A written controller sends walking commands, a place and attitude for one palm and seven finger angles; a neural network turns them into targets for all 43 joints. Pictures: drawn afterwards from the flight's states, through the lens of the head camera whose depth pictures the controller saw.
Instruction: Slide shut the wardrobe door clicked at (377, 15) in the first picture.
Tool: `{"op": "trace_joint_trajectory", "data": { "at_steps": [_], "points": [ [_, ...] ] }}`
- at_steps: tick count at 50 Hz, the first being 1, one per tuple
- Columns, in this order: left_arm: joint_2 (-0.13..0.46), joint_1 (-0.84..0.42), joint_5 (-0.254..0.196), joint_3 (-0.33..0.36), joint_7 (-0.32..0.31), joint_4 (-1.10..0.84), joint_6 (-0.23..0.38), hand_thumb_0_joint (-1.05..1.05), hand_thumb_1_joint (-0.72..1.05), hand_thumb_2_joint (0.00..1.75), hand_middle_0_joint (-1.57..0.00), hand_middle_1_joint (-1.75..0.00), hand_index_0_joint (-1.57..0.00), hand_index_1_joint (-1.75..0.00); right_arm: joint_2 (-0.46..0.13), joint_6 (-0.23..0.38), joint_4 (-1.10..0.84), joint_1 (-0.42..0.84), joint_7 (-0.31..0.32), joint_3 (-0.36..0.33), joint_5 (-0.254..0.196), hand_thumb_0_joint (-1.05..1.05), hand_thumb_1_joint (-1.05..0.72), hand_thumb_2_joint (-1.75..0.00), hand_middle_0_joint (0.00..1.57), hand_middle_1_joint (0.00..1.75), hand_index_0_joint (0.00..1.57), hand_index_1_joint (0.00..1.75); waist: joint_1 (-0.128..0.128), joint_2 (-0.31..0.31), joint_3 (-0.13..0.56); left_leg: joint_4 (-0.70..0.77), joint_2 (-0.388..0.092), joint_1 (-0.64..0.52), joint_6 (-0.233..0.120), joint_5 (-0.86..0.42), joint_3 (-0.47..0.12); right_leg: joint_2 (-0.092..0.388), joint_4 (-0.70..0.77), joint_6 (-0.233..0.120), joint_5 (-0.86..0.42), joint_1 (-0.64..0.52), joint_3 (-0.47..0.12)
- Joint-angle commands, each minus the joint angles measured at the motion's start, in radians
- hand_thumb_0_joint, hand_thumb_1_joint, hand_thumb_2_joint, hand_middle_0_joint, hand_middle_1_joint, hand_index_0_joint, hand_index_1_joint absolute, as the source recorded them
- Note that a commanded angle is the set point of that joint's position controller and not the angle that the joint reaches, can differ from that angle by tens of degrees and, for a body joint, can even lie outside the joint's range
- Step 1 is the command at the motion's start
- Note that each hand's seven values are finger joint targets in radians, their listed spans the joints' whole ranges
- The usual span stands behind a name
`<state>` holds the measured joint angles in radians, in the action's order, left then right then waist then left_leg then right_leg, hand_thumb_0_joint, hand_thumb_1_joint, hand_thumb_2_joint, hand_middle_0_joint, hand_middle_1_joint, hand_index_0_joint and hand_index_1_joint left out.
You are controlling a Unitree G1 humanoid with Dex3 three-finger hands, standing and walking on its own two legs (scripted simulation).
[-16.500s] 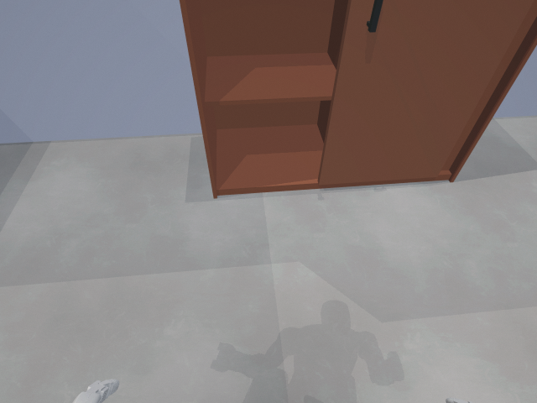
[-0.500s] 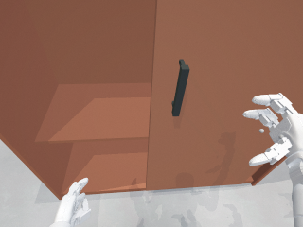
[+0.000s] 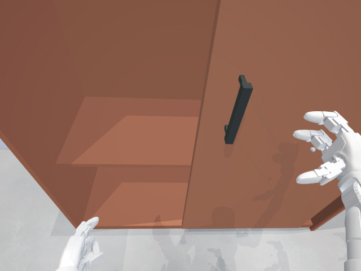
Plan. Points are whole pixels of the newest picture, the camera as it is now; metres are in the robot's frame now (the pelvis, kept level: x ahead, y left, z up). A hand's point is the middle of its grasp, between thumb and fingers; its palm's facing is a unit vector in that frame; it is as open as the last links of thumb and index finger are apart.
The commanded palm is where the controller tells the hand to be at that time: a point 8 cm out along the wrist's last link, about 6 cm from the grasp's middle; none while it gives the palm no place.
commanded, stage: move the hooked fingers beside the handle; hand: right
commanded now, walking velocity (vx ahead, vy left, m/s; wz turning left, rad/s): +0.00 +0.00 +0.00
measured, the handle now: (235, 111) +0.45 -0.09 +0.14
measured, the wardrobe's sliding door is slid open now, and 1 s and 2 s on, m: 0.53 0.53 0.53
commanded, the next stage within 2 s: feel for the door with the fingertips in 1.86 s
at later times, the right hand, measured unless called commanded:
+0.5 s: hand (279, 132) +0.38 -0.18 +0.15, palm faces -0.03 +1.00 -0.02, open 14.0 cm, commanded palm +0.36 -0.23 +0.15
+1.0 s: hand (266, 124) +0.41 -0.16 +0.14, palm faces -0.04 +1.00 -0.01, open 13.8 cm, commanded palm +0.38 -0.20 +0.14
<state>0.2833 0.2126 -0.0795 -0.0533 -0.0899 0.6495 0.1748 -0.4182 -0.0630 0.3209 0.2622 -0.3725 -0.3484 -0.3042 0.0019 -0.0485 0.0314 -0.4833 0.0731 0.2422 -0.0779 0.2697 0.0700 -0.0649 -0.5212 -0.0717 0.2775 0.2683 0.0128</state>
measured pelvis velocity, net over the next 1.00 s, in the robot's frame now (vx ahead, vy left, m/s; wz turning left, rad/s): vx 0.00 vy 0.00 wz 0.01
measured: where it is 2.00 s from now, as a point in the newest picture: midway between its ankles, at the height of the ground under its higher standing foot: outside the picture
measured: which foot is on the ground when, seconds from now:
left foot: down 0.00-1.00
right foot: down 0.00-1.00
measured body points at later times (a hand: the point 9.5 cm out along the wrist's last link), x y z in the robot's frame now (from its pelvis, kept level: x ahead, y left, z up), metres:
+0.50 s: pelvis +0.00 +0.01 +0.00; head +0.01 +0.03 +0.45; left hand +0.13 +0.26 -0.10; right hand +0.38 -0.23 +0.15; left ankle -0.01 +0.07 -0.74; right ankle +0.00 -0.07 -0.74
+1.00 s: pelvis +0.00 +0.00 +0.00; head +0.01 +0.02 +0.45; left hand +0.11 +0.25 -0.11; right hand +0.40 -0.21 +0.15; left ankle -0.01 +0.07 -0.74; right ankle +0.00 -0.07 -0.74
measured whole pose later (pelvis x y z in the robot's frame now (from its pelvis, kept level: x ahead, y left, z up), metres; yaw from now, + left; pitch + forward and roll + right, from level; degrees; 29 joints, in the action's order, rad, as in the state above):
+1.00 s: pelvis +0.00 +0.00 +0.00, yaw +1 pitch +2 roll +0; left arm 0.27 0.28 -0.08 -0.05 -0.07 0.68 0.10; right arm -0.31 0.07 0.65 0.56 -0.19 -0.21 -0.23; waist 0.04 -0.05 0.03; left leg -0.49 0.07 0.28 -0.08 0.26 0.06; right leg -0.06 -0.51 -0.07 0.27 0.29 0.03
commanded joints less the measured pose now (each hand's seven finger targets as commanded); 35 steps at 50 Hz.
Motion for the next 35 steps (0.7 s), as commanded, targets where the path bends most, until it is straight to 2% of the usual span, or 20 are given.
{"op": "trace_joint_trajectory", "data": {
  "at_steps": [1, 3, 6, 10, 11, 12, 13, 15, 16, 18, 20, 21, 23, 24, 25, 29, 30, 32, 33, 35],
  "points": [
    [0.124, -0.088, -0.004, 0.045, -0.006, -0.147, 0.05, 0.0, 0.9, 0.9, -0.2, -0.3, -0.2, -0.3, -0.219, 0.087, -0.212, 0.397, -0.006, -0.033, -0.026, 0.0, 0.5, -0.3, 0.3, 1.2, 0.3, 1.2, 0.02, 0.006, 0.234, 0.054, -0.074, -0.047, 0.051, -0.294, -0.086, 0.051, 0.033, 0.019, -0.246, -0.106, -0.078],
    [0.123, -0.082, -0.003, 0.044, -0.01, -0.144, 0.052, 0.0, 0.9, 0.9, -0.2, -0.3, -0.2, -0.3, -0.204, 0.105, -0.206, 0.456, 0.004, -0.011, -0.021, 0.0, 0.5, -0.3, 0.3, 1.2, 0.3, 1.2, 0.031, -0.005, 0.242, 0.057, -0.072, -0.026, 0.05, -0.264, -0.084, 0.051, 0.035, 0.018, -0.23, -0.123, -0.084],
    [0.127, -0.07, -0.001, 0.046, -0.009, -0.132, 0.043, 0.0, 0.9, 0.9, -0.2, -0.3, -0.2, -0.3, -0.242, 0.117, -0.164, 0.475, 0.031, -0.043, -0.009, 0.0, 0.5, -0.3, 0.3, 1.2, 0.3, 1.2, 0.026, 0.028, 0.256, 0.057, -0.077, -0.055, 0.054, -0.262, -0.095, 0.049, 0.034, 0.014, -0.217, -0.098, -0.076],
    [0.119, -0.068, -0.002, 0.045, -0.003, -0.132, 0.037, 0.0, 0.9, 0.9, -0.2, -0.3, -0.2, -0.3, -0.201, 0.118, -0.145, 0.491, 0.052, -0.002, 0.01, 0.0, 0.5, -0.3, 0.3, 1.2, 0.3, 1.2, 0.018, -0.025, 0.284, 0.048, -0.081, -0.07, 0.048, -0.295, -0.097, 0.048, 0.031, 0.018, -0.248, -0.113, -0.074],
    [0.12, -0.066, -0.002, 0.044, 0.0, -0.137, 0.035, 0.0, 0.9, 0.9, -0.2, -0.3, -0.2, -0.3, -0.202, 0.112, -0.126, 0.466, 0.057, -0.009, 0.013, 0.0, 0.5, -0.3, 0.3, 1.2, 0.3, 1.2, 0.014, -0.012, 0.276, 0.048, -0.079, -0.067, 0.049, -0.305, -0.094, 0.048, 0.036, 0.018, -0.254, -0.107, -0.075],
    [0.12, -0.066, -0.002, 0.044, 0.001, -0.139, 0.032, 0.0, 0.9, 0.9, -0.2, -0.3, -0.2, -0.3, -0.173, 0.105, -0.11, 0.469, 0.058, 0.014, 0.01, 0.0, 0.5, -0.3, 0.3, 1.2, 0.3, 1.2, 0.019, 0.008, 0.269, 0.048, -0.082, -0.067, 0.053, -0.318, -0.097, 0.048, 0.035, 0.017, -0.254, -0.101, -0.069],
    [0.123, -0.058, -0.004, 0.047, 0.002, -0.135, 0.028, 0.0, 0.9, 0.9, -0.2, -0.3, -0.2, -0.3, -0.205, 0.102, -0.089, 0.46, 0.065, -0.018, 0.01, 0.0, 0.5, -0.3, 0.3, 1.2, 0.3, 1.2, 0.014, 0.034, 0.267, 0.049, -0.079, -0.071, 0.054, -0.317, -0.093, 0.049, 0.038, 0.017, -0.251, -0.088, -0.07],
    [0.125, -0.06, -0.001, 0.048, 0.006, -0.139, 0.02, 0.0, 0.9, 0.9, -0.2, -0.3, -0.2, -0.3, -0.198, 0.098, -0.089, 0.443, 0.073, -0.018, 0.011, 0.0, 0.5, -0.3, 0.3, 1.2, 0.3, 1.2, 0.005, 0.07, 0.274, 0.043, -0.084, -0.105, 0.056, -0.36, -0.1, 0.049, 0.034, 0.013, -0.272, -0.07, -0.061],
    [0.124, -0.061, -0.002, 0.048, 0.008, -0.144, 0.017, 0.0, 0.9, 0.9, -0.2, -0.3, -0.2, -0.3, -0.206, 0.092, -0.074, 0.424, 0.078, -0.036, 0.011, 0.0, 0.5, -0.3, 0.3, 1.2, 0.3, 1.2, -0.002, 0.061, 0.274, 0.044, -0.088, -0.108, 0.061, -0.377, -0.109, 0.047, 0.035, 0.014, -0.265, -0.058, -0.055],
    [0.125, -0.054, -0.005, 0.045, 0.008, -0.142, 0.007, 0.0, 0.9, 0.9, -0.2, -0.3, -0.2, -0.3, -0.2, 0.091, -0.057, 0.472, 0.084, -0.021, 0.017, 0.0, 0.5, -0.3, 0.3, 1.2, 0.3, 1.2, 0.012, 0.076, 0.255, 0.046, -0.087, -0.099, 0.064, -0.359, -0.107, 0.046, 0.041, 0.013, -0.245, -0.043, -0.052],
    [0.124, -0.052, -0.002, 0.049, 0.01, -0.144, 0.005, 0.0, 0.9, 0.9, -0.2, -0.3, -0.2, -0.3, -0.218, 0.105, -0.086, 0.495, 0.101, -0.038, 0.024, 0.0, 0.5, -0.3, 0.3, 1.2, 0.3, 1.2, 0.006, 0.073, 0.267, 0.044, -0.086, -0.111, 0.06, -0.363, -0.105, 0.048, 0.038, 0.01, -0.261, -0.048, -0.052],
    [0.12, -0.056, -0.003, 0.048, 0.012, -0.153, 0.005, 0.0, 0.9, 0.9, -0.2, -0.3, -0.2, -0.3, -0.18, 0.109, -0.093, 0.497, 0.101, -0.004, 0.028, 0.0, 0.5, -0.3, 0.3, 1.2, 0.3, 1.2, 0.011, 0.043, 0.275, 0.043, -0.087, -0.1, 0.062, -0.378, -0.113, 0.047, 0.037, 0.009, -0.266, -0.065, -0.046],
    [0.116, -0.052, -0.003, 0.049, 0.01, -0.149, 0.005, 0.0, 0.9, 0.9, -0.2, -0.3, -0.2, -0.3, -0.177, 0.125, -0.115, 0.545, 0.11, 0.008, 0.034, 0.0, 0.5, -0.3, 0.3, 1.2, 0.3, 1.2, 0.018, -0.012, 0.292, 0.046, -0.082, -0.08, 0.056, -0.347, -0.108, 0.046, 0.036, 0.012, -0.262, -0.099, -0.05],
    [0.116, -0.045, -0.003, 0.048, 0.008, -0.144, 0.005, 0.0, 0.9, 0.9, -0.2, -0.3, -0.2, -0.3, -0.149, 0.128, -0.104, 0.576, 0.111, 0.037, 0.034, 0.0, 0.5, -0.3, 0.3, 1.2, 0.3, 1.2, 0.033, 0.005, 0.284, 0.049, -0.081, -0.068, 0.058, -0.339, -0.107, 0.047, 0.036, 0.01, -0.257, -0.105, -0.052],
    [0.12, -0.039, -0.003, 0.051, 0.008, -0.132, 0.002, 0.0, 0.9, 0.9, -0.2, -0.3, -0.2, -0.3, -0.167, 0.135, -0.094, 0.592, 0.117, 0.025, 0.036, 0.0, 0.5, -0.3, 0.3, 1.2, 0.3, 1.2, 0.036, 0.044, 0.274, 0.054, -0.081, -0.074, 0.059, -0.343, -0.11, 0.052, 0.03, 0.007, -0.253, -0.093, -0.051],
    [0.124, -0.024, -0.007, 0.051, 0.004, -0.115, -0.001, 0.0, 0.9, 0.9, -0.2, -0.3, -0.2, -0.3, -0.124, 0.133, -0.016, 0.658, 0.125, 0.074, 0.043, 0.0, 0.5, -0.3, 0.3, 1.2, 0.3, 1.2, 0.055, 0.03, 0.252, 0.063, -0.077, -0.02, 0.056, -0.269, -0.101, 0.051, 0.043, 0.01, -0.204, -0.102, -0.063],
    [0.125, -0.024, -0.006, 0.051, 0.006, -0.107, -0.005, 0.0, 0.9, 0.9, -0.2, -0.3, -0.2, -0.3, -0.093, 0.133, -0.001, 0.678, 0.129, 0.102, 0.042, 0.0, 0.5, -0.3, 0.3, 1.2, 0.3, 1.2, 0.061, 0.037, 0.242, 0.069, -0.08, -0.012, 0.057, -0.262, -0.108, 0.05, 0.037, 0.007, -0.197, -0.098, -0.058],
    [0.129, -0.009, -0.005, 0.052, 0.005, -0.096, -0.009, 0.0, 0.9, 0.9, -0.2, -0.3, -0.2, -0.3, -0.125, 0.131, 0.062, 0.714, 0.145, 0.074, 0.048, 0.0, 0.5, -0.3, 0.3, 1.2, 0.3, 1.2, 0.064, 0.056, 0.236, 0.072, -0.081, -0.005, 0.06, -0.233, -0.11, 0.05, 0.04, 0.008, -0.168, -0.079, -0.06],
    [0.129, -0.004, -0.004, 0.053, 0.005, -0.096, -0.011, 0.0, 0.9, 0.9, -0.2, -0.3, -0.2, -0.3, -0.146, 0.136, 0.075, 0.708, 0.154, 0.052, 0.052, 0.0, 0.5, -0.3, 0.3, 1.2, 0.3, 1.2, 0.053, 0.06, 0.252, 0.069, -0.081, -0.021, 0.057, -0.23, -0.109, 0.048, 0.043, 0.009, -0.169, -0.072, -0.061],
    [0.127, -0.001, 0.0, 0.052, 0.01, -0.098, -0.015, 0.0, 0.9, 0.9, -0.2, -0.3, -0.2, -0.3, -0.132, 0.152, 0.069, 0.742, 0.167, 0.07, 0.062, 0.0, 0.5, -0.3, 0.3, 1.2, 0.3, 1.2, 0.047, 0.044, 0.294, 0.058, -0.086, -0.054, 0.053, -0.263, -0.113, 0.047, 0.04, 0.009, -0.196, -0.078, -0.058]
  ]
}}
